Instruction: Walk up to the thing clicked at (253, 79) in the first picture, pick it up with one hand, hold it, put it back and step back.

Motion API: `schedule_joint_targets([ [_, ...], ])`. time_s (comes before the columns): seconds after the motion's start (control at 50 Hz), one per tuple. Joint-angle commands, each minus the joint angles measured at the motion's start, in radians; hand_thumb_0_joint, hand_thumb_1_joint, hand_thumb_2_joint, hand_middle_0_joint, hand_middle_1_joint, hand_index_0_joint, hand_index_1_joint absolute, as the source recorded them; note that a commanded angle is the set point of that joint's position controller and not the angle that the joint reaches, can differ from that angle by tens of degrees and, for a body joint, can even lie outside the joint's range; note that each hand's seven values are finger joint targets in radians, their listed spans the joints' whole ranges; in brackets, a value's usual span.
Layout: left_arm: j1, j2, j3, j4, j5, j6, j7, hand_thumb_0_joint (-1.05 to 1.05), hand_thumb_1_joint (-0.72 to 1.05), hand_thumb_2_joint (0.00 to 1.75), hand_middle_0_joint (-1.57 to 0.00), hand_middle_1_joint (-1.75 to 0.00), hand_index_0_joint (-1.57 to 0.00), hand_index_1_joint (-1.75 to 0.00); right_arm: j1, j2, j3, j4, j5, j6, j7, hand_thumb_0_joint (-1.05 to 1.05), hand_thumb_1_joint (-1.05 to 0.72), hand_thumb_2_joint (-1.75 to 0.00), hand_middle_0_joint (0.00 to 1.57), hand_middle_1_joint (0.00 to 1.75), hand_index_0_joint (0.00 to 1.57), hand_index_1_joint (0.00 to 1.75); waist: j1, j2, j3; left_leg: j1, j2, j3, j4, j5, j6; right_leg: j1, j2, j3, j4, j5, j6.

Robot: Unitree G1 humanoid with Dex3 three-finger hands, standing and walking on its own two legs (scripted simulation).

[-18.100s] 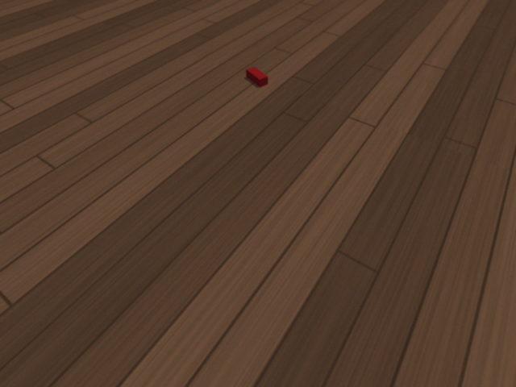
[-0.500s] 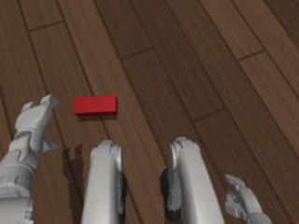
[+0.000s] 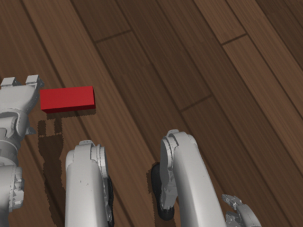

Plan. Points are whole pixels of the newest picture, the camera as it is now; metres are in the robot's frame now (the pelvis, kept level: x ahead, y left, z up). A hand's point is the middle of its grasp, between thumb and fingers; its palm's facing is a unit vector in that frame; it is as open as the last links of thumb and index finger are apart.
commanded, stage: rise first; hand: left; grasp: from above
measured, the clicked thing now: (69, 99) +0.51 +0.23 -0.34
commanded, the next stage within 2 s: none
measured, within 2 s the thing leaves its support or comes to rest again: neither
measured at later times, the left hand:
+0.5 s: hand (36, 105) +0.45 +0.29 -0.20, palm faces -0.45 -0.04 -0.89, open 14.2 cm
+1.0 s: hand (41, 104) +0.46 +0.28 -0.21, palm faces -0.45 -0.04 -0.89, open 14.2 cm
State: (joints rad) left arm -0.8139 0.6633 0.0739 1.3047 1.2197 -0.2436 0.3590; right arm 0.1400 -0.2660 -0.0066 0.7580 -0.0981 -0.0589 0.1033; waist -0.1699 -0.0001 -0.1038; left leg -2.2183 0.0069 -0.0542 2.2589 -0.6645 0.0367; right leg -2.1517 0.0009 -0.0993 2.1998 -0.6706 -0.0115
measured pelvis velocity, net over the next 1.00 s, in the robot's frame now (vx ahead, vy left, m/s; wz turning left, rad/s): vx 0.01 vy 0.00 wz -0.05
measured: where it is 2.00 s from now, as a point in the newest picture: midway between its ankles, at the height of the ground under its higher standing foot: (135, 206)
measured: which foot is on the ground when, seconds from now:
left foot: down 0.00-1.00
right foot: down 0.00-1.00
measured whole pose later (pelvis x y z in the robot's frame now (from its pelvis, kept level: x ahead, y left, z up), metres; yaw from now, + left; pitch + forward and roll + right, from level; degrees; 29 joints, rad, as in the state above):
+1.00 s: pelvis +0.01 +0.00 -0.03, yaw -3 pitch +35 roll -8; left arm -0.91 0.73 0.09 1.42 1.26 -0.22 0.43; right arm 0.14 -0.27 0.05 0.74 -0.14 -0.06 0.13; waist -0.22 -0.02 -0.05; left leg -2.30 0.03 -0.09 2.38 -0.70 0.04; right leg -2.24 0.02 -0.13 2.30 -0.68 -0.02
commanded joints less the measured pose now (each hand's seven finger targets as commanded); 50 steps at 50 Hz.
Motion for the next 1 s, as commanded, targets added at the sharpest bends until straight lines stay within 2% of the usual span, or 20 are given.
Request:
schedule_joint_targets([
  [0.0, -0.286, 0.251, 0.046, -0.106, 0.016, 0.001, 0.061, 0.00, -0.56, 1.02, -0.07, -0.98, -0.06, -0.98, 0.198, -0.226, -0.078, -0.021, -0.011, -0.004, -0.006, 0.00, -0.91, -0.90, 0.20, 0.30, 0.20, 0.30, 0.001, 0.233, -0.669, 0.597, -0.012, -0.020, -0.248, 0.175, -0.014, 0.233, 0.024, -0.021, -0.214, 0.179, -0.030],
  [0.04, -0.304, 0.268, 0.050, -0.104, 0.024, -0.003, 0.072, 0.00, -0.57, 1.02, -0.07, -0.98, -0.06, -0.99, 0.191, -0.219, -0.071, -0.019, -0.015, -0.002, -0.004, 0.00, -0.91, -0.90, 0.20, 0.30, 0.20, 0.30, 0.012, 0.237, -0.667, 0.569, -0.016, -0.004, -0.229, 0.161, -0.006, 0.247, 0.030, -0.016, -0.217, 0.179, -0.030],
  [0.08, -0.334, 0.284, 0.056, -0.099, 0.033, -0.006, 0.084, 0.00, -0.57, 1.02, -0.07, -0.99, -0.06, -0.99, 0.198, -0.217, -0.068, -0.017, -0.023, -0.002, -0.003, 0.00, -0.91, -0.90, 0.20, 0.30, 0.20, 0.30, -0.008, 0.200, -0.671, 0.522, -0.015, 0.007, -0.200, 0.151, 0.004, 0.279, 0.035, -0.014, -0.222, 0.183, -0.024],
  [0.16, -0.346, 0.293, 0.062, -0.061, 0.031, -0.007, 0.097, 0.00, -0.56, 1.01, -0.06, -1.01, -0.07, -1.00, 0.191, -0.218, -0.059, -0.012, -0.030, -0.007, 0.000, 0.00, -0.91, -0.90, 0.20, 0.30, 0.20, 0.30, -0.006, 0.182, -0.658, 0.466, -0.014, 0.017, -0.180, 0.129, 0.012, 0.282, 0.040, -0.015, -0.218, 0.170, -0.021],
  [0.26, -0.350, 0.282, 0.055, -0.030, 0.035, 0.003, 0.109, 0.00, -0.55, 1.01, -0.06, -1.01, -0.06, -1.01, 0.186, -0.218, -0.053, -0.011, -0.035, -0.012, -0.002, 0.00, -0.91, -0.90, 0.20, 0.30, 0.20, 0.30, -0.007, 0.236, -0.635, 0.499, -0.006, -0.007, -0.190, 0.107, 0.000, 0.209, 0.041, -0.029, -0.184, 0.144, -0.031],
  [0.36, -0.339, 0.286, 0.064, -0.043, 0.029, 0.020, 0.108, 0.00, -0.56, 1.02, -0.06, -1.01, -0.06, -1.01, 0.199, -0.223, -0.051, -0.017, -0.035, -0.010, 0.002, 0.00, -0.91, -0.90, 0.20, 0.30, 0.20, 0.30, -0.014, 0.247, -0.637, 0.516, -0.003, -0.015, -0.185, 0.145, -0.004, 0.210, 0.039, -0.033, -0.167, 0.181, -0.030],
  [0.38, -0.349, 0.271, 0.047, -0.058, 0.025, 0.020, 0.106, 0.00, -0.56, 1.01, -0.06, -1.01, -0.07, -1.01, 0.199, -0.220, -0.049, -0.013, -0.035, -0.009, 0.002, 0.00, -0.91, -0.90, 0.20, 0.30, 0.20, 0.30, -0.019, 0.250, -0.648, 0.517, -0.004, -0.014, -0.179, 0.159, -0.004, 0.215, 0.041, -0.033, -0.163, 0.196, -0.030],
  [0.42, -0.360, 0.302, 0.068, -0.089, 0.025, 0.018, 0.104, 0.00, -0.55, 1.01, -0.06, -1.01, -0.07, -1.01, 0.214, -0.228, -0.051, -0.009, -0.037, -0.007, 0.003, 0.00, -0.91, -0.90, 0.20, 0.30, 0.20, 0.30, -0.024, 0.242, -0.667, 0.509, -0.004, -0.008, -0.161, 0.184, 0.001, 0.244, 0.043, -0.031, -0.166, 0.225, -0.026],
  [0.44, -0.321, 0.289, 0.057, -0.052, 0.024, 0.024, 0.100, 0.00, -0.56, 1.01, -0.07, -1.01, -0.07, -1.01, 0.211, -0.223, -0.049, -0.017, -0.033, -0.008, 0.005, 0.00, -0.91, -0.90, 0.20, 0.30, 0.20, 0.30, -0.015, 0.240, -0.647, 0.499, -0.006, -0.005, -0.164, 0.183, 0.000, 0.248, 0.041, -0.028, -0.165, 0.222, -0.028],
  [0.6, -0.310, 0.297, 0.071, -0.054, 0.017, 0.025, 0.101, 0.00, -0.57, 1.02, -0.06, -1.01, -0.06, -1.01, 0.223, -0.227, -0.037, -0.021, -0.036, -0.002, 0.012, 0.00, -0.91, -0.90, 0.20, 0.30, 0.20, 0.30, -0.024, 0.241, -0.646, 0.489, -0.005, -0.005, -0.144, 0.211, 0.000, 0.269, 0.043, -0.029, -0.156, 0.249, -0.028],
  [0.62, -0.334, 0.303, 0.065, -0.062, 0.017, 0.022, 0.101, 0.00, -0.56, 1.00, -0.06, -1.03, -0.07, -1.02, 0.219, -0.227, -0.034, -0.020, -0.036, -0.001, 0.012, 0.00, -0.91, -0.90, 0.20, 0.30, 0.20, 0.30, -0.029, 0.243, -0.656, 0.469, -0.007, 0.003, -0.139, 0.205, 0.004, 0.290, 0.050, -0.028, -0.163, 0.252, -0.025],
  [0.64, -0.359, 0.340, 0.092, -0.113, 0.014, 0.016, 0.103, 0.00, -0.57, 1.02, -0.06, -1.02, -0.06, -1.02, 0.236, -0.228, -0.035, -0.013, -0.039, 0.001, 0.011, 0.00, -0.91, -0.90, 0.20, 0.30, 0.20, 0.30, -0.026, 0.238, -0.678, 0.479, -0.006, 0.004, -0.129, 0.220, 0.006, 0.314, 0.050, -0.027, -0.166, 0.270, -0.023],
  [0.66, -0.313, 0.317, 0.079, -0.040, 0.018, 0.023, 0.101, 0.00, -0.57, 1.02, -0.06, -1.02, -0.06, -1.01, 0.227, -0.232, -0.034, -0.019, -0.036, 0.000, 0.011, 0.00, -0.91, -0.90, 0.20, 0.30, 0.20, 0.30, -0.021, 0.231, -0.668, 0.469, -0.006, 0.005, -0.128, 0.208, 0.005, 0.296, 0.050, -0.027, -0.161, 0.254, -0.025],
  [0.72, -0.353, 0.300, 0.056, -0.032, 0.017, 0.020, 0.103, 0.00, -0.56, 1.01, -0.06, -1.02, -0.06, -1.02, 0.220, -0.232, -0.024, -0.020, -0.041, -0.003, 0.012, 0.00, -0.91, -0.90, 0.20, 0.30, 0.20, 0.30, -0.043, 0.233, -0.619, 0.433, -0.005, 0.002, -0.124, 0.168, 0.008, 0.267, 0.052, -0.033, -0.163, 0.224, -0.025],
  [0.74, -0.367, 0.321, 0.064, -0.040, 0.018, 0.016, 0.103, 0.00, -0.61, 1.09, -0.07, -0.97, -0.04, -1.00, 0.222, -0.236, -0.022, -0.018, -0.042, -0.005, 0.014, 0.00, -0.91, -0.90, 0.20, 0.30, 0.20, 0.30, -0.045, 0.236, -0.614, 0.419, -0.006, 0.003, -0.121, 0.162, 0.009, 0.275, 0.053, -0.034, -0.161, 0.222, -0.024],
  [0.78, -0.360, 0.319, 0.061, -0.028, 0.021, 0.019, 0.103, 0.00, -0.58, 1.03, -0.07, -1.00, -0.06, -1.01, 0.222, -0.239, -0.025, -0.017, -0.040, -0.006, 0.013, 0.00, -0.91, -0.90, 0.20, 0.30, 0.20, 0.30, -0.042, 0.231, -0.611, 0.427, -0.004, 0.002, -0.122, 0.150, 0.009, 0.261, 0.054, -0.037, -0.162, 0.208, -0.026],
  [0.8, -0.351, 0.289, 0.049, -0.008, 0.018, 0.020, 0.104, 0.00, -0.58, 1.03, -0.07, -1.00, -0.06, -1.01, 0.218, -0.239, -0.022, -0.018, -0.041, -0.007, 0.012, 0.00, -0.91, -0.90, 0.20, 0.30, 0.20, 0.30, -0.041, 0.242, -0.611, 0.427, -0.005, 0.000, -0.129, 0.142, 0.004, 0.251, 0.054, -0.040, -0.155, 0.199, -0.028],
  [0.86, -0.364, 0.298, 0.045, -0.021, 0.020, 0.021, 0.109, 0.00, -0.58, 1.04, -0.06, -1.01, -0.06, -1.01, 0.212, -0.243, -0.019, -0.021, -0.040, -0.010, 0.013, 0.00, -0.91, -0.90, 0.20, 0.30, 0.20, 0.30, -0.044, 0.287, -0.603, 0.457, -0.001, -0.018, -0.143, 0.139, -0.004, 0.216, 0.052, -0.051, -0.135, 0.192, -0.030],
  [0.96, -0.381, 0.309, 0.041, -0.017, 0.027, 0.027, 0.110, 0.00, -0.59, 1.04, -0.07, -1.00, -0.06, -1.01, 0.222, -0.244, -0.012, -0.021, -0.041, -0.009, 0.016, 0.00, -0.91, -0.90, 0.20, 0.30, 0.20, 0.30, -0.059, 0.256, -0.619, 0.431, -0.003, -0.005, -0.116, 0.163, 0.004, 0.257, 0.057, -0.048, -0.138, 0.225, -0.028],
  [0.98, -0.391, 0.317, 0.055, -0.021, 0.021, 0.027, 0.114, 0.00, -0.58, 1.03, -0.07, -1.01, -0.06, -1.01, 0.222, -0.250, -0.014, -0.017, -0.040, -0.009, 0.013, 0.00, -0.91, -0.90, 0.20, 0.30, 0.20, 0.30, -0.053, 0.260, -0.637, 0.442, -0.003, -0.012, -0.122, 0.162, 0.001, 0.244, 0.057, -0.052, -0.130, 0.221, -0.029],
])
